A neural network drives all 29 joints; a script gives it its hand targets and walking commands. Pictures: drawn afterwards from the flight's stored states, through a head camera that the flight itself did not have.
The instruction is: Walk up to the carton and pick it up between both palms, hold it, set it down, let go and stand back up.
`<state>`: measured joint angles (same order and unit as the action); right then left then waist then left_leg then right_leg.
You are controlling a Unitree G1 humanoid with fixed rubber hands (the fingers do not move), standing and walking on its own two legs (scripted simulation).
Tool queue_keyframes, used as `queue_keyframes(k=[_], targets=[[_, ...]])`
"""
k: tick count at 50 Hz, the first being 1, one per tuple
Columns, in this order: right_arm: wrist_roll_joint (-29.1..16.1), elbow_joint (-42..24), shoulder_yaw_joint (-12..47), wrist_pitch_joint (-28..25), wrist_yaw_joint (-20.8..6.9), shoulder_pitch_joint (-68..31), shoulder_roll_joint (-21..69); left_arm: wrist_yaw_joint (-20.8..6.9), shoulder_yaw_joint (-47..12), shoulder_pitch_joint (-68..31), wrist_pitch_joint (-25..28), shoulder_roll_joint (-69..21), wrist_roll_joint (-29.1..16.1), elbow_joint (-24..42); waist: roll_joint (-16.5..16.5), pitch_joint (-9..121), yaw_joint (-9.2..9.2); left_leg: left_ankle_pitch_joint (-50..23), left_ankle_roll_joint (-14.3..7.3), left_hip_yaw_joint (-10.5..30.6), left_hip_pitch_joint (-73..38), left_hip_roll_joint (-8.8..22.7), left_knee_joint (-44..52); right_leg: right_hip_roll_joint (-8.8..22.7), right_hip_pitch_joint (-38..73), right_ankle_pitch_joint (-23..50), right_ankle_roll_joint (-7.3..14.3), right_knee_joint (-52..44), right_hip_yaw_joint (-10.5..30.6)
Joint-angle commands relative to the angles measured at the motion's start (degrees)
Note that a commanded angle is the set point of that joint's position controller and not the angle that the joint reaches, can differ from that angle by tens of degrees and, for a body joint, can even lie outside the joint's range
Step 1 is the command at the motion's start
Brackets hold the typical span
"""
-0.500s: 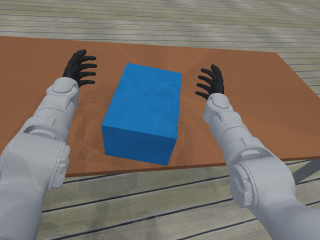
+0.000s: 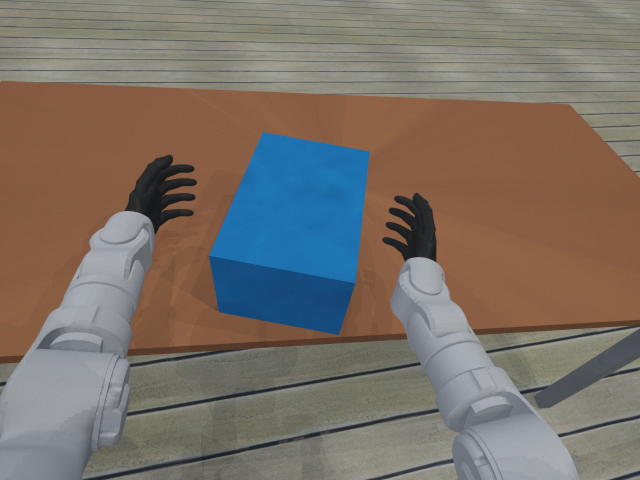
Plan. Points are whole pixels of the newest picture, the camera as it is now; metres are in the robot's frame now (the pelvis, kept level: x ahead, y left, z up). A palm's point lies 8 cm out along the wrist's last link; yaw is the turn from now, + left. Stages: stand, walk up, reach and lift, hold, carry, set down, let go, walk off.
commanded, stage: set down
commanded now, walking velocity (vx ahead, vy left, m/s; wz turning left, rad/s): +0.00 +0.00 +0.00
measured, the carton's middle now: (298, 227) +0.51 +0.00 -0.02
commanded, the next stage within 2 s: none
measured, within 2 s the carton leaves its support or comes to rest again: neither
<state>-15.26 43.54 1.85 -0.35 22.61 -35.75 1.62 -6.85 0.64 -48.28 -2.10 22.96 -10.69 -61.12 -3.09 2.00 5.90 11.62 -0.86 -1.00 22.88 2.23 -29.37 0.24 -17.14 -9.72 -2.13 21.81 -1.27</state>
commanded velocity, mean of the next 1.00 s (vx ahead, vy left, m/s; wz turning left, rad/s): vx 0.00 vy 0.00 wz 0.00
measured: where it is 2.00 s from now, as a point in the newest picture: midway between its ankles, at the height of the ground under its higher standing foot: outside the picture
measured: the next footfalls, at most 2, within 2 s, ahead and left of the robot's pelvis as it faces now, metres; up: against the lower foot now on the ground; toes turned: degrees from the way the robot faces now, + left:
none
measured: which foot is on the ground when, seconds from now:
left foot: down 0.00-1.00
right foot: down 0.00-1.00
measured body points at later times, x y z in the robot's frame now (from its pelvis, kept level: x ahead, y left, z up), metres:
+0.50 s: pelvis -0.01 +0.02 +0.00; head +0.00 +0.05 +0.45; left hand +0.38 +0.23 +0.07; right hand +0.32 -0.15 +0.07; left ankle +0.03 +0.10 -0.74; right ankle +0.01 -0.15 -0.74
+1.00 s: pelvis +0.01 +0.00 +0.00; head +0.02 +0.03 +0.45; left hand +0.31 +0.24 +0.03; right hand +0.27 -0.14 +0.03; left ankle +0.03 +0.10 -0.74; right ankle +0.01 -0.15 -0.74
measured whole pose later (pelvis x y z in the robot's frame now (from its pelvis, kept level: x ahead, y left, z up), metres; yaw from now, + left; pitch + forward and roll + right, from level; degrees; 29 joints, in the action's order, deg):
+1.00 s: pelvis +0.01 +0.00 +0.00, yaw -2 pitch -7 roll -2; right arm -7.1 11.7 5.4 -3.9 24.4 4.9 5.7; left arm -10.7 3.8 -5.8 -3.9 20.9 -10.4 -18.5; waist -1.7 -8.5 -2.8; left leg 14.2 -0.5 -3.2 5.9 2.8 -27.5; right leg 0.0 -1.3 -11.7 -2.0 20.3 0.5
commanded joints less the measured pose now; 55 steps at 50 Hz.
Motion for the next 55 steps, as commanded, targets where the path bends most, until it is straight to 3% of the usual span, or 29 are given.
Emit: queue_keyframes(k=[1,6,12,19,20,21,22,23,24,25,26,27,32,41,55], targets=[[1.30,-15.11,-1.63,-1.53,0.40,-14.85,-4.25,0.29,2.21,-19.86,-0.50,7.91,0.20,18.39,11.87,30.67,-0.79,-19.40,4.07,-2.22,-22.03,-2.25,0.64,-2.68,6.38,15.59,2.11,-1.52,-2.34],[1.05,-16.97,-1.91,-0.11,0.13,-9.17,-4.80,0.20,2.06,-14.63,-2.99,6.43,0.51,24.15,13.82,24.98,-1.20,-17.40,5.24,-1.65,-24.39,-1.21,2.18,-3.10,4.41,9.22,2.82,-3.07,-2.83],[1.88,-20.31,-2.75,1.58,-0.23,-4.97,-5.00,0.09,1.42,-8.81,-5.50,5.37,-0.49,27.81,11.58,16.67,-2.03,-9.31,4.68,-1.17,-22.32,-0.28,5.64,-3.15,5.82,3.54,2.95,-3.53,-2.90],[3.12,-25.97,-2.61,1.93,-0.74,-0.07,-4.33,-0.15,1.42,-2.79,-5.46,5.38,-1.56,31.59,9.67,13.80,-3.28,-6.45,3.93,-0.88,-21.17,-0.07,6.98,-2.90,8.34,1.66,3.15,-3.44,-2.35],[2.94,-26.30,-1.29,1.77,-0.75,4.96,-2.96,-0.29,1.92,2.15,-5.29,4.38,-1.13,32.35,8.96,13.03,-3.94,-7.22,3.72,-0.96,-21.84,-0.03,7.02,-2.83,9.81,2.87,3.17,-3.45,-2.03],[3.80,-27.67,-2.73,2.06,-0.72,0.43,-3.85,-0.33,1.69,-2.61,-4.97,5.97,-2.11,33.02,8.72,13.56,-3.36,-5.48,3.48,-1.05,-20.23,-0.17,7.12,-2.64,8.83,1.07,3.14,-3.48,-2.03],[3.43,-27.28,-0.26,1.66,-0.80,9.89,-1.79,-0.61,2.53,7.30,-4.85,3.78,-0.79,33.09,7.71,11.58,-4.67,-7.31,3.21,-0.88,-22.04,-0.01,7.25,-2.69,11.35,3.41,3.28,-3.38,-1.66],[4.71,-29.58,-3.14,1.82,-0.65,0.30,-3.77,-0.65,2.06,-3.00,-4.44,6.83,-2.25,34.12,8.36,13.45,-3.46,-4.50,3.12,-1.26,-19.52,-0.30,7.28,-2.33,8.87,0.14,3.11,-3.56,-1.75],[3.38,-26.47,-1.59,2.90,-0.87,4.08,-1.68,-0.78,2.91,1.29,-4.40,6.86,-1.28,29.36,8.78,8.67,-4.24,-1.19,1.30,-2.48,-20.41,-0.18,7.54,-1.23,9.70,-0.68,3.06,-4.09,-1.02],[3.90,-30.58,-2.42,3.00,-0.54,2.92,-1.53,-1.02,2.42,0.90,-3.95,7.19,-2.17,33.39,7.46,8.13,-4.12,0.53,1.03,-2.37,-18.62,-0.16,8.37,-1.34,10.12,-1.46,2.92,-4.25,-0.87],[3.98,-29.58,-1.41,3.13,-0.57,5.48,-1.12,-0.94,2.84,2.61,-3.86,7.79,-1.73,32.55,8.10,8.40,-4.93,1.15,0.77,-2.79,-18.84,-0.07,8.56,-1.02,10.81,-2.03,3.05,-3.93,-0.72],[4.46,-32.57,-1.60,2.80,-0.25,6.04,-0.91,-0.92,2.39,3.33,-3.39,7.60,-2.56,36.12,7.43,8.71,-4.91,1.53,0.78,-2.66,-18.11,0.03,8.81,-1.07,11.10,-2.27,2.91,-3.91,-0.59],[4.99,-32.63,0.35,1.95,0.00,14.32,0.93,-1.62,4.40,10.68,-2.15,7.42,-1.42,37.74,9.05,10.15,-6.46,-5.81,1.66,-3.06,-22.74,0.28,6.97,-0.76,11.98,0.83,3.58,-4.21,0.02],[7.45,-38.69,2.40,-2.00,1.86,26.43,3.45,-3.27,5.29,24.07,-1.86,6.40,-0.51,46.81,8.05,4.57,-7.20,-9.76,2.43,-2.37,-24.77,0.64,5.58,-0.20,11.49,4.40,2.78,-5.22,0.46],[10.19,-40.35,5.86,-12.12,1.08,44.09,5.81,-4.67,5.75,41.79,3.47,6.61,0.45,55.95,9.79,0.30,-8.64,-13.92,3.94,-1.17,-26.41,0.87,4.13,1.21,10.59,7.50,2.32,-5.30,0.78]])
